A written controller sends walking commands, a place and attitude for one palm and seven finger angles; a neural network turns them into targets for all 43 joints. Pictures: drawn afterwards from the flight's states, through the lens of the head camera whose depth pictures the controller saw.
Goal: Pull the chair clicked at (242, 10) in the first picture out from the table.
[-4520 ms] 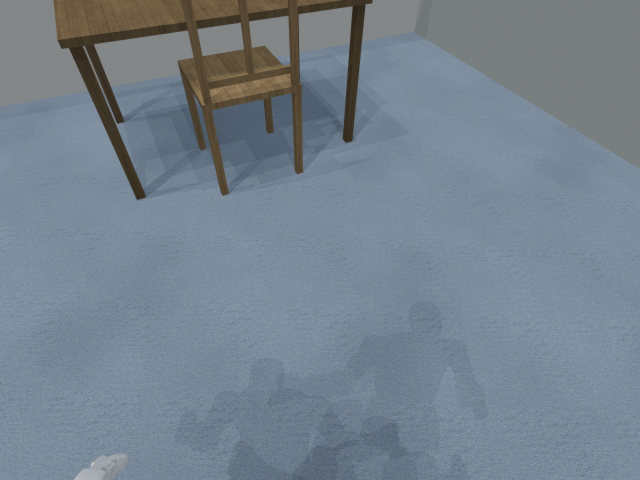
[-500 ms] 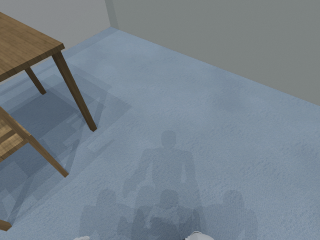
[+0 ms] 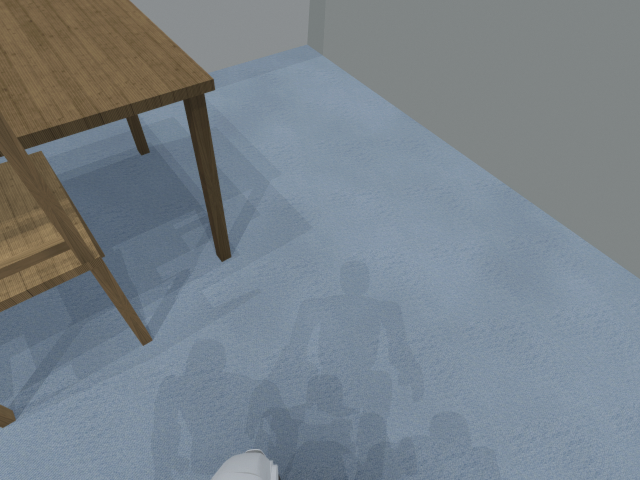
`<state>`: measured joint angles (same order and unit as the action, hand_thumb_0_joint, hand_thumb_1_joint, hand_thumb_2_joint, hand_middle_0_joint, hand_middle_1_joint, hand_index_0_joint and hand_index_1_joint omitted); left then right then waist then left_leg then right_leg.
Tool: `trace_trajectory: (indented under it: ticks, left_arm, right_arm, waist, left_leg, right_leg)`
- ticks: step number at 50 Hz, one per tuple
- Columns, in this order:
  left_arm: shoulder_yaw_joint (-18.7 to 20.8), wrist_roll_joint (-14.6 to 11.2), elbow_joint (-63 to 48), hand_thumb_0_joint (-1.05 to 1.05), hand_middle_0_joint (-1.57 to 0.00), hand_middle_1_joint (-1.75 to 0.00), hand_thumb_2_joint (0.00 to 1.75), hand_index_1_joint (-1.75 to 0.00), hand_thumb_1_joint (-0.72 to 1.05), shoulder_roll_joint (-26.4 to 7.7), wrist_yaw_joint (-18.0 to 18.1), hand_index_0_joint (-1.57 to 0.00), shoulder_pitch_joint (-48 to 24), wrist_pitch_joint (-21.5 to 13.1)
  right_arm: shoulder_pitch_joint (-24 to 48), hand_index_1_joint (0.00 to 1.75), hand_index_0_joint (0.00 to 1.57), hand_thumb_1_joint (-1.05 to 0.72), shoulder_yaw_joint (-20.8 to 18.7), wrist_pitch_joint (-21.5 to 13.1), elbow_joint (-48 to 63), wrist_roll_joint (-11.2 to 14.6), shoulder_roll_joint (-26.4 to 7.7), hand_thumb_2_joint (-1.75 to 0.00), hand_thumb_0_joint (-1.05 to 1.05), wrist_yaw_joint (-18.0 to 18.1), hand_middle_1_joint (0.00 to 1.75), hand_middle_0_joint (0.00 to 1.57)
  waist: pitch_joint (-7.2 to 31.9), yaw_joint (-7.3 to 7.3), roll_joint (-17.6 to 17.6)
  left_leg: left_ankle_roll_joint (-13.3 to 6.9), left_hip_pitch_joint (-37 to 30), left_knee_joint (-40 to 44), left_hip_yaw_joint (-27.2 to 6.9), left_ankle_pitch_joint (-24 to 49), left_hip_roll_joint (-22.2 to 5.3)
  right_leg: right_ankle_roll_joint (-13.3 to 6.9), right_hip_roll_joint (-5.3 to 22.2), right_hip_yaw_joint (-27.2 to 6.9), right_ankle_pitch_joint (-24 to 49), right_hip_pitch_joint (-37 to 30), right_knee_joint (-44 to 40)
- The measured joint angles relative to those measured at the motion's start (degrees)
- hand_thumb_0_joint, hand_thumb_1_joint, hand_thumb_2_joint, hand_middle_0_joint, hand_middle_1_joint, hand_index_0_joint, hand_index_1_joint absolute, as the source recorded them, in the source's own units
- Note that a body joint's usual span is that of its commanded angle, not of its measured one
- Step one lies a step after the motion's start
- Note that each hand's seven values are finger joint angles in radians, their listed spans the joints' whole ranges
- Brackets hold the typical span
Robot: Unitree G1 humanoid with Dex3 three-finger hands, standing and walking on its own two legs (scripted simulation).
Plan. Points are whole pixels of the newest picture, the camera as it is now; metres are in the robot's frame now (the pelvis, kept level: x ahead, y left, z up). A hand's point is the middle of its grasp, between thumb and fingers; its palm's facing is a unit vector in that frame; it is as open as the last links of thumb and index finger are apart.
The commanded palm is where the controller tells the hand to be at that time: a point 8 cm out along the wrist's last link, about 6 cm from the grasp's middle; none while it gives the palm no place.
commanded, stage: turn to face it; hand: left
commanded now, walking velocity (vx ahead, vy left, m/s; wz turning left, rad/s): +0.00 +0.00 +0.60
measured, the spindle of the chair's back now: out of the picture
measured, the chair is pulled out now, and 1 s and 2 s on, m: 0.00 0.00 0.00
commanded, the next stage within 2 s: take the last steps up to it in 1.10 s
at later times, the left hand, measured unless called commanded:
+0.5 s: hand out of the picture +0.08 +0.16 -0.12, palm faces +0.29 -0.91 -0.30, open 7.4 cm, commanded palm none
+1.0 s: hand out of the picture -0.08 +0.17 -0.16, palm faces +0.56 -0.79 -0.26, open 7.4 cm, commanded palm none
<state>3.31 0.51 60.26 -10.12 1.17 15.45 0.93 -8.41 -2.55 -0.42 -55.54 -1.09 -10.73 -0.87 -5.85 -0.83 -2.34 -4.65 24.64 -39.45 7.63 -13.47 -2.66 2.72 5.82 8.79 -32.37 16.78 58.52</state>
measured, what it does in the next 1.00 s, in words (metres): steps on the spot, turning left: right foot, then left foot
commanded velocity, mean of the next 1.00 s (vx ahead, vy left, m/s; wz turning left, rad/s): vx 0.00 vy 0.00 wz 0.50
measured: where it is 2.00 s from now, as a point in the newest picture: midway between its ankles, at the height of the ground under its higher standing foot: outside the picture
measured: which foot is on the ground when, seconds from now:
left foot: down 0.00-0.42, up 0.44-0.82, down 0.84-1.00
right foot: up 0.00-0.40, down 0.42-0.86, up 0.88-1.00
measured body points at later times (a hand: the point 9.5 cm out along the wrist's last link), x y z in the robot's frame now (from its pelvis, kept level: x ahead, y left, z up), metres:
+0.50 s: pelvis +0.03 -0.06 +0.02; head +0.06 -0.09 +0.47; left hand +0.06 +0.21 -0.10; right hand +0.15 -0.30 -0.14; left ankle +0.05 +0.07 -0.67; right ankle +0.05 -0.17 -0.72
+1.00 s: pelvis +0.01 -0.03 +0.02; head +0.04 +0.01 +0.47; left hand -0.11 +0.21 -0.14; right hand +0.25 -0.18 -0.10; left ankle -0.05 +0.04 -0.72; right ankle +0.06 -0.18 -0.64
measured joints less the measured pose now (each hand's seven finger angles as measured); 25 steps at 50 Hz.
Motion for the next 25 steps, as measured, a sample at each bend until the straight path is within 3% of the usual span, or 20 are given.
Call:
trace_trajectory:
  ticks: [3,6,12,19,21,23,25]
  left_arm:
    - [0.91,0.32,-1.58,0.01,-0.20,-0.30,0.90,-0.30,0.91,-1.14,-0.20,-0.20,-2.37,0.75]
    - [1.49,0.43,-3.67,0.01,-0.20,-0.30,0.90,-0.30,0.91,-2.11,-0.35,-0.20,-4.07,0.78]
    - [2.06,0.39,-6.68,0.01,-0.20,-0.30,0.90,-0.30,0.91,-3.52,0.10,-0.19,-6.17,1.44]
    - [1.18,-0.09,-9.81,0.01,-0.20,-0.30,0.90,-0.30,0.91,-2.82,0.23,-0.19,-7.78,1.19]
    - [0.66,0.07,-10.80,0.01,-0.20,-0.30,0.90,-0.30,0.91,-2.38,0.22,-0.19,-7.17,0.41]
    - [-0.22,0.50,-11.01,0.01,-0.20,-0.30,0.90,-0.30,0.91,-1.28,0.32,-0.20,-6.56,0.23]
    - [-0.77,0.55,-10.91,0.01,-0.20,-0.30,0.90,-0.30,0.91,-0.40,0.41,-0.20,-5.37,0.31]
  right_arm:
    - [0.24,0.30,0.20,-0.91,0.18,0.58,0.64,-0.05,0.24,-0.90,0.00,0.54,0.30,0.20]
    - [0.00,0.30,0.20,-0.91,0.28,1.03,0.94,-0.03,0.40,-0.90,0.00,0.62,0.30,0.20]
    - [-1.36,0.30,0.21,-0.91,-0.27,1.60,1.63,-0.19,0.31,-0.90,0.00,0.27,0.30,0.20]
    - [-2.78,0.30,0.21,-0.90,-1.60,3.00,2.00,-0.37,-1.58,-0.90,0.00,-0.15,0.30,0.20]
    - [-3.34,0.30,0.21,-0.90,-2.20,3.59,2.17,0.01,-2.35,-0.90,0.00,-0.25,0.30,0.20]
    - [-3.41,0.30,0.21,-0.90,-2.94,4.29,1.83,0.05,-3.44,-0.90,0.00,-0.19,0.30,0.20]
    - [-3.73,0.30,0.20,-0.91,-3.39,4.84,1.76,-0.12,-4.31,-0.90,0.00,-0.46,0.30,0.20]
  waist:
    - [-0.21,0.15,0.52]
    - [0.40,0.37,1.34]
    - [2.39,1.62,2.82]
    - [2.94,3.04,4.62]
    - [3.25,2.85,4.89]
    - [2.74,2.76,5.93]
    - [2.75,2.78,6.01]
  left_leg:
    - [0.28,-1.27,3.76,-1.05,1.89,1.34]
    - [0.00,-2.71,8.12,-2.29,4.08,2.60]
    - [0.57,-4.17,12.44,-5.60,6.33,4.21]
    - [2.84,-2.69,11.32,-10.47,6.67,5.57]
    - [3.86,-0.81,8.11,-11.59,4.32,6.28]
    - [5.12,2.61,-2.32,-11.77,-5.66,6.59]
    - [5.88,5.86,-14.28,-10.57,-8.61,6.50]
  right_leg:
    - [0.66,-0.22,-3.80,4.11,6.87,8.18]
    - [1.17,0.14,-6.10,8.29,10.34,7.35]
    - [2.01,-0.41,-8.02,9.00,9.83,-1.05]
    - [1.11,-3.45,-7.82,9.08,2.44,-17.61]
    - [-0.31,-3.75,-7.15,13.76,-1.07,-26.01]
    - [-2.29,-3.58,-5.36,14.65,-1.44,-25.26]
    - [-3.09,-2.66,-3.75,14.45,-2.76,-26.36]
